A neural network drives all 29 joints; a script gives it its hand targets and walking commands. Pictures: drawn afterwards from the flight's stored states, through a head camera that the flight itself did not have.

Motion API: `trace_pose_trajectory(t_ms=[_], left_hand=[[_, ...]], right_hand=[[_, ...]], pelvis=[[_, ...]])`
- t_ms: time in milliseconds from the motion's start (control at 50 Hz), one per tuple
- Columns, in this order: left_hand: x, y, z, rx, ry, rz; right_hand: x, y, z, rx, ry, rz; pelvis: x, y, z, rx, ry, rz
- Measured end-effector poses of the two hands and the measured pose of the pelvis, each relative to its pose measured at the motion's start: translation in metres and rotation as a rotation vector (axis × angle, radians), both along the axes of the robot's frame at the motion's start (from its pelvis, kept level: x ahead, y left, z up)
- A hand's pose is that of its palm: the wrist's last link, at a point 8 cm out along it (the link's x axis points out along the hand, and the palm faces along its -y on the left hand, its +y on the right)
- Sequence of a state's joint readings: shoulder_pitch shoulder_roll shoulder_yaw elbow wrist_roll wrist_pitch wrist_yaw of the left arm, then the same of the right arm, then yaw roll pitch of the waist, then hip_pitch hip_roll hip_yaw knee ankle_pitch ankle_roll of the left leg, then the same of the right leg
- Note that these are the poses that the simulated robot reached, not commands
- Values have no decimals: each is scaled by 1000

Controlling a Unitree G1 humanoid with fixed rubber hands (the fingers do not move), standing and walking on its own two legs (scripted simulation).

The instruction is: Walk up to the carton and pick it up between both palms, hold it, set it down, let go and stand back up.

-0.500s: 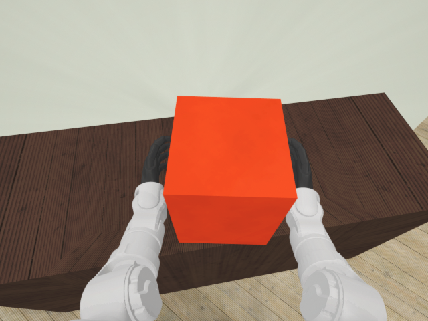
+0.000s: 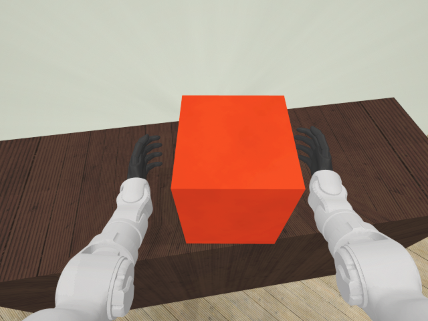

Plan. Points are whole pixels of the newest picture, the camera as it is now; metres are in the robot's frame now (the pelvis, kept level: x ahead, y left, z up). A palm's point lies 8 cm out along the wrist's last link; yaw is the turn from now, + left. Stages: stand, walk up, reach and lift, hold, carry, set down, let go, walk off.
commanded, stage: set down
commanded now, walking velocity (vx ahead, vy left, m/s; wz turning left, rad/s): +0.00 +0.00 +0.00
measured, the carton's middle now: (231, 174) +0.41 +0.00 +0.00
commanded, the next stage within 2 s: none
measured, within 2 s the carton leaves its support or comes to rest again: neither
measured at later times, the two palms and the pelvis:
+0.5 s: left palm (131, 134) +0.40 +0.18 +0.13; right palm (344, 133) +0.41 -0.19 +0.14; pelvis -0.02 -0.01 +0.02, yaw +0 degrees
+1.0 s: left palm (124, 177) +0.33 +0.18 +0.10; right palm (362, 180) +0.34 -0.21 +0.10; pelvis +0.00 -0.01 +0.02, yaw +0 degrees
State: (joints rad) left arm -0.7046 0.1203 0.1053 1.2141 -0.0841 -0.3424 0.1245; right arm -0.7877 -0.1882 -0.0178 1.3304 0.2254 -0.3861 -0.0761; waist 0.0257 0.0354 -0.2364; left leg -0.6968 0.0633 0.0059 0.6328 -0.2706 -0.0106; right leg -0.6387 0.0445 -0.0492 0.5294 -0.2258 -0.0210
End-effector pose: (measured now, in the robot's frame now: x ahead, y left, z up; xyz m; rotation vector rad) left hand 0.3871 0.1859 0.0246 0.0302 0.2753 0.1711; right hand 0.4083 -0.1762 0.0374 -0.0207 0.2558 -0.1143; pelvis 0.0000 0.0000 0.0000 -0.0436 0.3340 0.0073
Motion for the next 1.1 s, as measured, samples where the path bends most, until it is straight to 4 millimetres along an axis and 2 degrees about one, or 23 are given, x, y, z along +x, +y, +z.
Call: trace_pose_trajectory(t_ms=[100, 180, 320, 460, 600, 680, 780, 1000, 1060, 1100], left_hand=[[-3, 4, 10, -5, -11, -5], [-1, 2, 23, -18, -25, -10], [7, -6, 60, -30, -40, -41], [14, -11, 99, -23, -37, -61], [3, -1, 114, -24, -11, -57], [-7, 7, 113, -19, 2, -46], [-25, 10, 101, -20, 15, -51], [-53, -4, 72, -35, 44, -65], [-38, -1, 70, -37, 109, -36], [-24, 1, 84, -45, 104, -3]], right_hand=[[-6, -23, 13, -9, 2, -9], [-8, -32, 26, -1, -4, 14], [-5, -24, 57, 26, -22, 51], [1, -12, 91, 33, -35, 45], [-6, -9, 111, 31, -41, 20], [-14, -12, 112, 37, -39, 15], [-31, -19, 99, 29, -35, 14], [-71, -34, 65, 33, -35, 10], [-57, -36, 61, 33, 34, 21], [-40, -32, 71, 44, 37, 41]], pelvis=[[-8, -4, 0, 8, -6, 0], [-15, -7, -1, 20, -8, -5], [-20, -13, 4, 37, -54, -8], [-17, -14, 13, 39, -142, -8], [-10, -13, 21, 39, -251, -7], [-8, -12, 23, 38, -294, -3], [-3, -9, 24, 38, -330, 6], [0, -6, 24, 42, -319, -14], [-7, -6, 21, 47, -267, -33], [-11, -7, 20, 53, -232, -49]])
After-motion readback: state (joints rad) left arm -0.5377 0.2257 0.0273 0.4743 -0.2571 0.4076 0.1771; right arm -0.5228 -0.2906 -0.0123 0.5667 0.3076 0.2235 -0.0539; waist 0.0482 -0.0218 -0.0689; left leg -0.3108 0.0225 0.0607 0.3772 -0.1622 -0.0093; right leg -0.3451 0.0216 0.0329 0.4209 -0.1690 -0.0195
